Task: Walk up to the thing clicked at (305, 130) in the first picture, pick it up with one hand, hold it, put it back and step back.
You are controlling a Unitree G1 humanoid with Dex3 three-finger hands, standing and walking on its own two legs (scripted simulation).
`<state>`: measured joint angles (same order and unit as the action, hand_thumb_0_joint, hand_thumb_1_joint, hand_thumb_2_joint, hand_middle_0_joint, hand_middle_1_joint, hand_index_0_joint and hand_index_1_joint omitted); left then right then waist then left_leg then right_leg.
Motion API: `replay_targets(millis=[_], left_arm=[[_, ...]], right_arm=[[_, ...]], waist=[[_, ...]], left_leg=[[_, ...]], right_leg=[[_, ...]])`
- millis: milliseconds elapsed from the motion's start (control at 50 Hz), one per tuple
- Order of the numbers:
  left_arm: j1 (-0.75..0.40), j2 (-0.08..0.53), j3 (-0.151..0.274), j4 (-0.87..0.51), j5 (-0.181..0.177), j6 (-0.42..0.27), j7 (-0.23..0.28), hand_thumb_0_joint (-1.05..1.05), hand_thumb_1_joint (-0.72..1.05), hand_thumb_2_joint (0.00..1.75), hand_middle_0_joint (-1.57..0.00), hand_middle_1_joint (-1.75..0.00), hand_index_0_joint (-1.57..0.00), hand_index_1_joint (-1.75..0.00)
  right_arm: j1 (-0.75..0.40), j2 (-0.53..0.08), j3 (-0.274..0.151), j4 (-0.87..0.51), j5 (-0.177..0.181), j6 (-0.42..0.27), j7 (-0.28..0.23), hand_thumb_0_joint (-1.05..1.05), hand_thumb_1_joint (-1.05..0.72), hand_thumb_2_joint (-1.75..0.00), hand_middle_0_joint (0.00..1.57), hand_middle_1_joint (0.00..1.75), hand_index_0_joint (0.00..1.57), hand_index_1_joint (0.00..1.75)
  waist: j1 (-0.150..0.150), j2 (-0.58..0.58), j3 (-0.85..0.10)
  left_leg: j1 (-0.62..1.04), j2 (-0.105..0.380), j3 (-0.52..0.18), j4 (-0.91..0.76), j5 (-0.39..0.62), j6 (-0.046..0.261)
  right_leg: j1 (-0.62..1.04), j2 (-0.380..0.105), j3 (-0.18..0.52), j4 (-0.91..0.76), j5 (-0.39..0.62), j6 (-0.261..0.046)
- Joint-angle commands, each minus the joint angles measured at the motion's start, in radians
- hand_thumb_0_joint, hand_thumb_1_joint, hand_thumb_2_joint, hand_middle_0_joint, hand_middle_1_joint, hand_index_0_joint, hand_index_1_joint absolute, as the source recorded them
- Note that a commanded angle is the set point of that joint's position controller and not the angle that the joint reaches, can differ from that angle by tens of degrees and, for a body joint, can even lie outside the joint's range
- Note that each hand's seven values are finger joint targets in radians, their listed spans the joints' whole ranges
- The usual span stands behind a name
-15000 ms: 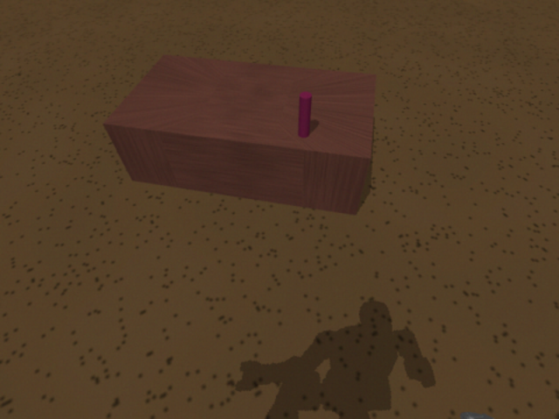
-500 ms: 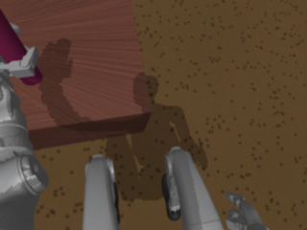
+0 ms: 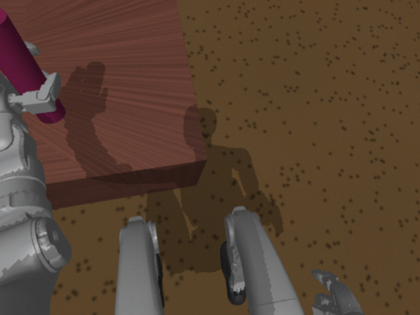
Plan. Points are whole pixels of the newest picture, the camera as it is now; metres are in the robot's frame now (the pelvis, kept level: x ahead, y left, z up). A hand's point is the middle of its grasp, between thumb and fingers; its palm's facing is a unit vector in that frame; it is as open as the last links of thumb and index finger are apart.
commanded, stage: lift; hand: left
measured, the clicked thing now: (25, 75) +0.51 +0.27 +0.03
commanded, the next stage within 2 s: hold in 1.64 s
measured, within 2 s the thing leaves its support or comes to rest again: neither
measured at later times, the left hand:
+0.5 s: hand (12, 87) +0.44 +0.24 +0.10, palm faces +0.26 -0.97 -0.03, open 7.6 cm
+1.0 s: hand out of the picture +0.40 +0.22 +0.18, palm faces +0.25 -0.97 -0.02, open 7.6 cm
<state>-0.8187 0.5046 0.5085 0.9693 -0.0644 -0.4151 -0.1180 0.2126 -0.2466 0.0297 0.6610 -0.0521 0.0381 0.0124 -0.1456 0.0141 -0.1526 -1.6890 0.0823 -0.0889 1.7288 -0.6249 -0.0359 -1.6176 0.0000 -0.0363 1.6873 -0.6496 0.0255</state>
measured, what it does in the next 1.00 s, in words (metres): rises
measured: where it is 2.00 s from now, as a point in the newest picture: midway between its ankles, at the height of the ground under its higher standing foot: (194, 288)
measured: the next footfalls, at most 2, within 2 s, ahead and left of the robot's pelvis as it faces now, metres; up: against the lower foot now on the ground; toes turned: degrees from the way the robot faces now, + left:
none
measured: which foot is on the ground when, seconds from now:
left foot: down 0.00-1.00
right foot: down 0.00-1.00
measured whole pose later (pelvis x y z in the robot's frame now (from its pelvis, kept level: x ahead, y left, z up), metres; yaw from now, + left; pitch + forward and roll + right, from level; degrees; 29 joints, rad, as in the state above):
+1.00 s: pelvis +0.04 +0.00 +0.15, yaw +3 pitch +16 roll -2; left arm -0.27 0.22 0.23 0.52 -0.14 -0.38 0.00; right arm 0.21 -0.22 0.00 0.65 -0.01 0.00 -0.02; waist -0.04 0.01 -0.10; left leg -0.94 0.07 -0.04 1.14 -0.49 -0.03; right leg -0.87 -0.02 -0.04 1.10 -0.51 0.02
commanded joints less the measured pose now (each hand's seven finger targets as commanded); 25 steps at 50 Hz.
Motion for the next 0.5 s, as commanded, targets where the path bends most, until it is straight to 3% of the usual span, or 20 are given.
replay_targets(millis=[0, 80, 100, 160, 180, 220, 280, 320, 380, 400, 420, 440, 460, 480], left_arm=[[-0.388, 0.264, 0.017, -0.292, -0.024, -0.081, 0.008, 0.0, 0.46, 1.37, -1.43, -1.54, -1.47, -1.51], [-0.327, 0.237, 0.018, -0.321, -0.032, -0.079, 0.017, 0.0, 0.49, 1.39, -1.42, -1.55, -1.47, -1.52], [-0.309, 0.201, -0.009, -0.299, -0.031, -0.073, 0.017, 0.0, 0.5, 1.4, -1.44, -1.56, -1.49, -1.53], [-0.272, 0.206, -0.004, -0.348, -0.033, -0.067, 0.024, 0.0, 0.47, 1.39, -1.42, -1.55, -1.47, -1.52], [-0.268, 0.163, -0.036, -0.365, -0.038, -0.065, 0.025, 0.0, 0.48, 1.4, -1.42, -1.55, -1.47, -1.52], [-0.245, 0.172, -0.016, -0.388, -0.043, -0.061, 0.034, 0.0, 0.47, 1.39, -1.42, -1.56, -1.47, -1.53], [-0.171, 0.132, -0.043, -0.415, -0.051, -0.057, 0.044, 0.0, 0.48, 1.41, -1.43, -1.57, -1.48, -1.54], [-0.169, 0.105, -0.073, -0.478, -0.055, -0.054, 0.047, 0.0, 0.46, 1.41, -1.43, -1.56, -1.47, -1.54], [-0.075, 0.051, -0.101, -0.471, -0.067, -0.037, 0.051, 0.0, 0.46, 1.4, -1.42, -1.56, -1.47, -1.53], [-0.083, 0.055, -0.103, -0.513, -0.066, -0.038, 0.057, 0.0, 0.46, 1.4, -1.43, -1.56, -1.47, -1.53], [-0.089, 0.089, -0.076, -0.573, -0.068, -0.044, 0.067, 0.0, 0.48, 1.41, -1.42, -1.55, -1.46, -1.53], [-0.066, 0.081, -0.087, -0.582, -0.07, -0.04, 0.073, 0.0, 0.49, 1.42, -1.43, -1.56, -1.47, -1.54], [-0.031, 0.011, -0.145, -0.575, -0.074, -0.034, 0.07, 0.0, 0.48, 1.42, -1.43, -1.56, -1.46, -1.54], [-0.014, 0.002, -0.144, -0.604, -0.079, -0.033, 0.077, 0.0, 0.48, 1.43, -1.44, -1.57, -1.48, -1.55]], right_arm=[[0.156, -0.187, -0.075, -0.05, 0.005, -0.013, -0.009, 0.0, -0.9, -0.9, 0.2, 0.3, 0.2, 0.3], [0.151, -0.181, -0.076, -0.051, 0.008, -0.012, -0.01, 0.0, -0.9, -0.9, 0.2, 0.3, 0.2, 0.3], [0.161, -0.177, -0.079, -0.033, 0.009, -0.01, -0.008, 0.0, -0.9, -0.9, 0.2, 0.3, 0.2, 0.3], [0.153, -0.177, -0.084, -0.037, 0.011, -0.014, -0.013, 0.0, -0.9, -0.9, 0.2, 0.3, 0.2, 0.3], [0.147, -0.172, -0.084, -0.04, 0.012, -0.014, -0.012, 0.0, -0.89, -0.9, 0.2, 0.3, 0.2, 0.3], [0.135, -0.169, -0.087, -0.043, 0.016, -0.02, -0.018, 0.0, -0.9, -0.9, 0.2, 0.3, 0.2, 0.3], [0.112, -0.158, -0.085, -0.05, 0.025, -0.024, -0.022, 0.0, -0.89, -0.9, 0.2, 0.3, 0.2, 0.3], [0.093, -0.158, -0.089, -0.068, 0.031, -0.032, -0.028, 0.0, -0.9, -0.9, 0.2, 0.3, 0.2, 0.3], [0.106, -0.156, -0.092, -0.05, 0.038, -0.04, -0.033, 0.0, -0.89, -0.89, 0.2, 0.3, 0.2, 0.3], [0.107, -0.152, -0.092, -0.046, 0.038, -0.041, -0.033, 0.0, -0.89, -0.89, 0.2, 0.3, 0.2, 0.3], [0.101, -0.152, -0.092, -0.054, 0.041, -0.042, -0.035, 0.0, -0.89, -0.89, 0.2, 0.3, 0.2, 0.3], [0.081, -0.151, -0.09, -0.068, 0.044, -0.043, -0.039, 0.0, -0.89, -0.89, 0.2, 0.3, 0.2, 0.3], [0.08, -0.144, -0.089, -0.066, 0.046, -0.045, -0.04, 0.0, -0.89, -0.89, 0.2, 0.3, 0.2, 0.3], [0.074, -0.142, -0.087, -0.08, 0.048, -0.051, -0.039, 0.0, -0.89, -0.89, 0.2, 0.3, 0.2, 0.3]], waist=[[0.02, 0.205, -0.696], [0.034, 0.189, -0.687], [0.024, 0.193, -0.66], [0.035, 0.185, -0.659], [0.026, 0.184, -0.644], [0.034, 0.17, -0.62], [0.046, 0.14, -0.557], [0.045, 0.141, -0.584], [0.048, 0.126, -0.533], [0.05, 0.142, -0.524], [0.069, 0.154, -0.54], [0.08, 0.153, -0.54], [0.057, 0.143, -0.513], [0.061, 0.125, -0.5]], left_leg=[[0.581, -0.025, 0.018, -0.207, 0.33, 0.055], [0.61, -0.026, 0.017, -0.239, 0.352, 0.055], [0.621, -0.025, 0.013, -0.252, 0.338, 0.051], [0.642, -0.025, 0.022, -0.272, 0.336, 0.055], [0.651, -0.027, 0.017, -0.297, 0.295, 0.051], [0.648, -0.026, 0.02, -0.317, 0.275, 0.053], [0.646, -0.029, 0.016, -0.381, 0.185, 0.046], [0.693, -0.03, 0.024, -0.395, 0.21, 0.046], [0.746, -0.031, 0.02, -0.437, 0.237, 0.045], [0.761, -0.031, 0.017, -0.454, 0.244, 0.042], [0.792, -0.032, 0.017, -0.472, 0.259, 0.039], [0.822, -0.033, 0.02, -0.488, 0.253, 0.038], [0.821, -0.034, 0.022, -0.499, 0.254, 0.039], [0.824, -0.036, 0.023, -0.514, 0.26, 0.039]], right_leg=[[0.324, 0.02, -0.012, -0.226, 0.324, -0.058], [0.367, 0.02, -0.016, -0.254, 0.341, -0.057], [0.351, 0.021, -0.019, -0.259, 0.322, -0.06], [0.397, 0.02, -0.015, -0.296, 0.335, -0.056], [0.396, 0.021, -0.016, -0.311, 0.301, -0.059], [0.424, 0.019, -0.015, -0.338, 0.296, -0.054], [0.465, 0.018, -0.013, -0.385, 0.229, -0.053], [0.503, 0.019, -0.007, -0.412, 0.254, -0.052], [0.526, 0.019, -0.014, -0.448, 0.28, -0.053], [0.539, 0.018, -0.014, -0.456, 0.287, -0.054], [0.565, 0.017, -0.013, -0.466, 0.297, -0.054], [0.581, 0.016, -0.011, -0.481, 0.292, -0.055], [0.593, 0.016, -0.011, -0.501, 0.301, -0.053], [0.626, 0.018, -0.013, -0.515, 0.309, -0.052]])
